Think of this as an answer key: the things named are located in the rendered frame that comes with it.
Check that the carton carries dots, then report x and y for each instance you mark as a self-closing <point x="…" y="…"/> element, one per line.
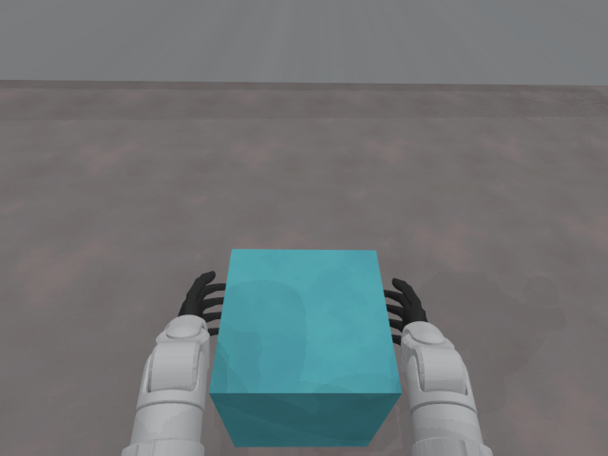
<point x="304" y="356"/>

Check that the robot right forearm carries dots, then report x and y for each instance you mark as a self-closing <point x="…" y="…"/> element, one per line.
<point x="441" y="402"/>

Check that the robot left hand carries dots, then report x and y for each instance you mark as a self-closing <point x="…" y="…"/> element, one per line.
<point x="194" y="303"/>

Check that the robot left forearm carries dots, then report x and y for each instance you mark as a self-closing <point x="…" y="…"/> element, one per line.
<point x="172" y="394"/>

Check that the robot right hand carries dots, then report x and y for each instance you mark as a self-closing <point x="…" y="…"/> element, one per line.
<point x="410" y="312"/>

